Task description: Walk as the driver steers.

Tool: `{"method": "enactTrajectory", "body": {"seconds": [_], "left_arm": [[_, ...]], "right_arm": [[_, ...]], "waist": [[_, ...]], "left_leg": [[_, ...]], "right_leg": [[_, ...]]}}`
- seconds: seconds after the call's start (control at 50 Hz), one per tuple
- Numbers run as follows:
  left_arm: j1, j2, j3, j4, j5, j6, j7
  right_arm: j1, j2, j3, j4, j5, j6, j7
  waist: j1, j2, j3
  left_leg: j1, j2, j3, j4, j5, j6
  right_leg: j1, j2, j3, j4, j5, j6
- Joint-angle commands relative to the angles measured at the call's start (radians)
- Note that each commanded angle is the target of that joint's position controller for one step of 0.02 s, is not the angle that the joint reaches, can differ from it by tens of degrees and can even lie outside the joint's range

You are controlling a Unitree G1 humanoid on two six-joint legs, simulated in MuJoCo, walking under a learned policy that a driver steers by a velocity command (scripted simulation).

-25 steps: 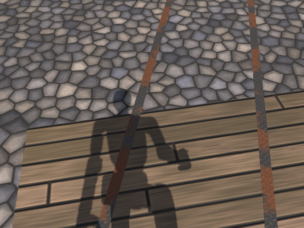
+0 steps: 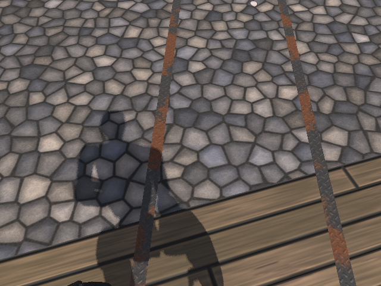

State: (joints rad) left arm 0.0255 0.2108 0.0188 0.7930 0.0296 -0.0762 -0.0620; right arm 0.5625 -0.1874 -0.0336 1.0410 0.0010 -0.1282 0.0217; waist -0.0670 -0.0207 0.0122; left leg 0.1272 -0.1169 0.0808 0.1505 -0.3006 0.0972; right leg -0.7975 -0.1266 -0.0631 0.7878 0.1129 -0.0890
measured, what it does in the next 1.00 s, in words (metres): walks ahead: right foot, then left foot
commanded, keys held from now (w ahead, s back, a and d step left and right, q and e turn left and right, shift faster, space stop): w+shift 0.60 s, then w+e+shift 0.40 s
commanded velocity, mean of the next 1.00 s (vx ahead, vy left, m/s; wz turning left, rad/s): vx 1.00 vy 0.00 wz -0.21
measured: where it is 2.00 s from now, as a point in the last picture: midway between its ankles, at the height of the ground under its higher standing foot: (221, 49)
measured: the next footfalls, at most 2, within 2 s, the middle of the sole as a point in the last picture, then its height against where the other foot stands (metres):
right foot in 0.14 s outside the picture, level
left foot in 0.60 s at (162, 205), level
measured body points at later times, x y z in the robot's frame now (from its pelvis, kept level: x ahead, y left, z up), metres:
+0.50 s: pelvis +0.48 -0.01 +0.00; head +0.51 +0.00 +0.45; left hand +0.37 +0.23 -0.14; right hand +0.73 -0.21 -0.08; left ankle +0.73 +0.13 -0.68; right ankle +0.32 -0.08 -0.73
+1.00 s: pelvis +0.97 +0.01 -0.02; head +1.00 +0.01 +0.43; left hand +1.22 +0.19 -0.11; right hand +0.85 -0.21 -0.15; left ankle +0.78 +0.09 -0.73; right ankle +1.18 -0.09 -0.68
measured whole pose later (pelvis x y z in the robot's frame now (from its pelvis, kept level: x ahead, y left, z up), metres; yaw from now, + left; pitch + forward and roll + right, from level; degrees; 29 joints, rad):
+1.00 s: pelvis +0.97 +0.01 -0.02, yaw -13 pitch +0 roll +1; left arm 0.03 0.25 0.01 0.78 0.01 -0.04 -0.07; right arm 0.49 -0.20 -0.02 1.01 -0.01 -0.13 -0.02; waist -0.04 -0.02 0.05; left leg 0.26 -0.08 0.30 0.18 -0.41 0.02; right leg -0.74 -0.02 -0.17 0.75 0.10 -0.16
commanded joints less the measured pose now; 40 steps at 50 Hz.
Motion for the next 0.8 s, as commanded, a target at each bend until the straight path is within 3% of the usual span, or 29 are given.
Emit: {"method": "enactTrajectory", "body": {"seconds": [0.02, 0.06, 0.08, 0.12, 0.14, 0.16, 0.18, 0.2, 0.22, 0.24, 0.28, 0.32, 0.36, 0.4, 0.42, 0.46, 0.5, 0.54, 0.56, 0.58, 0.6, 0.62, 0.64, 0.66, 0.68, 0.7, 0.74, 0.78, 0.8], "left_arm": [[-0.134, 0.031, -0.01, -0.08, -0.013, -0.011, -0.002], [-0.119, 0.069, 0.0, -0.082, -0.01, -0.012, 0.01], [-0.069, 0.091, 0.008, -0.073, -0.01, -0.012, 0.017], [0.244, 0.161, 0.041, 0.014, -0.012, -0.01, 0.044], [0.436, 0.203, 0.063, 0.07, 0.002, -0.006, 0.062], [0.535, 0.287, 0.089, 0.086, 0.031, -0.003, 0.077], [0.49, 0.28, 0.095, 0.09, 0.03, -0.003, 0.055], [0.391, 0.209, 0.088, 0.09, 0.012, -0.008, 0.042], [0.342, 0.145, 0.074, 0.099, 0.005, -0.019, 0.037], [0.312, 0.098, 0.063, 0.11, 0.013, -0.027, 0.035], [0.316, 0.058, 0.043, 0.142, 0.005, -0.04, 0.046], [0.349, 0.073, 0.042, 0.167, -0.018, -0.058, 0.048], [0.376, 0.099, 0.043, 0.167, -0.022, -0.069, 0.042], [0.405, 0.09, 0.038, 0.17, -0.03, -0.076, 0.034], [0.416, 0.113, 0.041, 0.168, -0.036, -0.082, 0.035], [0.47, 0.144, 0.043, 0.186, -0.045, -0.089, 0.04], [0.49, 0.173, 0.043, 0.195, -0.038, -0.083, 0.047], [0.499, 0.215, 0.047, 0.201, -0.018, -0.067, 0.06], [0.49, 0.237, 0.052, 0.204, -0.002, -0.052, 0.071], [0.462, 0.255, 0.058, 0.202, 0.009, -0.034, 0.083], [0.422, 0.244, 0.058, 0.191, 0.015, -0.025, 0.087], [0.481, 0.092, 0.027, 0.154, -0.001, -0.03, 0.071], [0.602, 0.055, 0.017, 0.137, -0.068, -0.046, 0.059], [0.458, 0.133, 0.029, 0.118, -0.055, -0.044, 0.074], [0.363, 0.138, 0.031, 0.103, -0.049, -0.043, 0.07], [0.339, 0.113, 0.027, 0.104, -0.04, -0.035, 0.062], [0.363, 0.064, 0.02, 0.098, -0.008, 0.003, 0.036], [0.303, 0.049, 0.021, 0.07, -0.007, 0.031, 0.022], [0.259, 0.043, 0.018, 0.04, -0.009, 0.039, 0.015]], "right_arm": [[-0.009, -0.137, -0.011, -0.053, 0.007, -0.027, -0.013], [0.002, -0.177, -0.012, -0.049, -0.006, -0.018, -0.023], [0.002, -0.204, -0.017, -0.044, -0.018, -0.008, -0.033], [-0.038, -0.25, -0.031, -0.042, -0.045, 0.023, -0.052], [-0.088, -0.243, -0.033, -0.055, -0.047, 0.03, -0.053], [-0.065, -0.113, -0.008, -0.095, -0.03, 0.022, -0.034], [0.026, -0.067, 0.001, -0.119, 0.029, 0.001, -0.014], [-0.117, -0.139, -0.01, -0.149, 0.019, -0.003, -0.027], [-0.207, -0.142, -0.01, -0.174, 0.012, -0.006, -0.024], [-0.236, -0.118, -0.005, -0.179, -0.001, -0.001, -0.018], [-0.216, -0.064, 0.008, -0.191, -0.038, 0.031, 0.007], [-0.284, -0.052, 0.015, -0.224, -0.051, 0.05, 0.023], [-0.422, -0.073, 0.021, -0.283, -0.052, 0.053, 0.03], [-0.535, -0.079, 0.029, -0.321, -0.045, 0.045, 0.036], [-0.571, -0.063, 0.04, -0.34, -0.038, 0.039, 0.044], [-0.637, -0.074, 0.043, -0.353, -0.023, 0.037, 0.047], [-0.654, -0.108, 0.036, -0.361, -0.022, 0.037, 0.037], [-0.594, -0.149, 0.02, -0.349, -0.031, 0.037, 0.022], [-0.476, -0.182, 0.004, -0.32, -0.031, 0.038, 0.011], [-0.277, -0.217, -0.015, -0.257, -0.029, 0.041, -0.005], [-0.077, -0.262, -0.038, -0.198, -0.039, 0.046, -0.024], [0.001, -0.35, -0.063, -0.186, -0.069, 0.046, -0.039], [-0.049, -0.348, -0.07, -0.193, -0.071, 0.045, -0.016], [-0.166, -0.261, -0.063, -0.201, -0.054, 0.041, -0.005], [-0.221, -0.187, -0.047, -0.196, -0.048, 0.027, -0.001], [-0.248, -0.154, -0.041, -0.184, -0.055, 0.018, 0.001], [-0.228, -0.103, -0.022, -0.142, -0.041, 0.004, -0.005], [-0.213, -0.092, -0.019, -0.114, -0.012, -0.01, -0.003], [-0.205, -0.114, -0.022, -0.114, -0.009, -0.018, -0.001]], "waist": [[0.029, 0.035, 0.171], [0.048, 0.076, 0.1], [0.08, 0.115, 0.045], [0.233, 0.161, -0.126], [0.324, 0.145, -0.203], [0.285, -0.047, -0.301], [0.182, -0.251, -0.402], [0.174, -0.093, -0.235], [0.156, 0.005, -0.116], [0.113, 0.079, -0.046], [0.035, 0.036, 0.009], [0.02, 0.011, 0.08], [0.04, 0.013, 0.134], [0.064, 0.031, 0.163], [0.071, 0.006, 0.157], [0.1, 0.009, 0.159], [0.099, -0.012, 0.136], [0.056, -0.072, 0.042], [-0.008, -0.104, -0.035], [-0.101, -0.117, -0.132], [-0.194, -0.103, -0.212], [-0.13, 0.126, -0.314], [-0.028, 0.325, -0.452], [-0.019, 0.134, -0.274], [-0.01, 0.023, -0.129], [0.025, -0.029, -0.058], [0.084, 0.038, 0.003], [0.101, 0.054, 0.055], [0.103, 0.076, 0.068]], "left_leg": [[-0.2, 0.255, -0.069, -0.173, 0.684, 0.052], [-0.021, 0.274, -0.045, -0.057, 1.072, 0.032], [0.046, 0.291, -0.041, 0.051, 1.262, 0.023], [0.048, 0.317, -0.036, 0.456, 1.352, 0.024], [-0.111, 0.285, -0.021, 0.743, 1.153, 0.03], [-0.448, 0.163, -0.022, 1.152, 0.474, 0.031], [-0.768, 0.019, -0.156, 1.409, -0.146, 0.018], [-0.874, 0.112, -0.185, 1.378, -0.031, 0.05], [-0.869, 0.148, -0.172, 1.314, 0.043, 0.051], [-0.827, 0.182, -0.175, 1.25, 0.06, 0.049], [-0.751, 0.223, -0.176, 1.166, 0.06, 0.022], [-0.81, 0.261, -0.146, 1.099, 0.074, -0.01], [-0.863, 0.275, -0.085, 0.957, 0.184, -0.029], [-0.802, 0.252, -0.022, 0.741, 0.34, -0.033], [-0.71, 0.237, -0.002, 0.617, 0.42, -0.025], [-0.637, 0.197, 0.039, 0.498, 0.525, -0.004], [-0.638, 0.162, 0.051, 0.411, 0.513, 0.021], [-0.568, 0.085, 0.071, 0.397, 0.371, 0.043], [-0.453, 0.057, 0.052, 0.399, 0.293, 0.059], [-0.268, 0.042, 0.039, 0.397, 0.223, 0.074], [-0.045, 0.11, -0.021, 0.406, 0.141, 0.096], [0.214, 0.383, -0.36, 0.413, -0.119, 0.129], [0.36, 0.56, -0.914, 0.176, -0.276, 0.215], [0.215, 0.488, -0.776, 0.119, -0.318, 0.161], [0.025, 0.464, -0.598, 0.096, -0.204, 0.134], [-0.107, 0.427, -0.481, 0.065, -0.096, 0.099], [-0.27, 0.372, -0.301, 0.014, 0.007, 0.043], [-0.294, 0.32, -0.153, -0.015, 0.135, -0.023], [-0.307, 0.326, -0.096, -0.031, 0.219, -0.045]], "right_leg": [[0.216, 0.069, -0.077, -0.187, 0.102, -0.026], [0.268, 0.144, -0.109, -0.237, 0.018, -0.05], [0.321, 0.184, -0.113, -0.237, -0.065, -0.061], [0.616, 0.217, -0.072, -0.255, -0.207, -0.095], [0.852, 0.152, -0.015, -0.265, -0.277, -0.121], [1.121, -0.109, 0.314, -0.235, -0.566, -0.178], [1.279, -0.275, 0.879, -0.449, -0.72, -0.289], [1.159, -0.209, 0.772, -0.518, -0.711, -0.238], [0.992, -0.184, 0.618, -0.543, -0.594, -0.215], [0.851, -0.144, 0.517, -0.571, -0.508, -0.186], [0.663, -0.079, 0.388, -0.623, -0.478, -0.143], [0.595, -0.051, 0.312, -0.682, -0.43, -0.137], [0.556, -0.008, 0.218, -0.737, -0.289, -0.131], [0.527, 0.057, 0.111, -0.747, -0.066, -0.104], [0.5, 0.053, 0.095, -0.772, -0.009, -0.093], [0.586, 0.019, 0.081, -0.832, 0.153, -0.081], [0.772, -0.006, 0.05, -0.787, 0.385, -0.068], [0.931, -0.038, 0.033, -0.616, 0.756, -0.052], [0.96, -0.056, 0.032, -0.451, 0.861, -0.044], [0.93, -0.06, 0.023, -0.214, 0.865, -0.039], [0.779, -0.025, 0.014, 0.082, 0.673, -0.036], [0.456, 0.094, 0.025, 0.496, -0.062, -0.035], [0.179, 0.213, 0.153, 0.754, -0.573, -0.03], [0.093, 0.116, 0.167, 0.727, -0.438, -0.055], [0.104, 0.08, 0.155, 0.654, -0.351, -0.052], [0.145, 0.044, 0.159, 0.594, -0.326, -0.052], [0.218, 0.003, 0.16, 0.538, -0.307, -0.037], [0.158, -0.015, 0.142, 0.515, -0.27, -0.026], [0.129, -0.018, 0.118, 0.485, -0.232, -0.019]]}}
Keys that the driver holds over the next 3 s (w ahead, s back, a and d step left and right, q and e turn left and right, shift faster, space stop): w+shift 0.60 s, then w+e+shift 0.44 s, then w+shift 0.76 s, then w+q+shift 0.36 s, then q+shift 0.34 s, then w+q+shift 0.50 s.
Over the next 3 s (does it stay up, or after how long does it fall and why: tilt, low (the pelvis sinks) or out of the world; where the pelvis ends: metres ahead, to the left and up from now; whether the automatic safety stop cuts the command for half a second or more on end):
stays up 2.57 -0.45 0.01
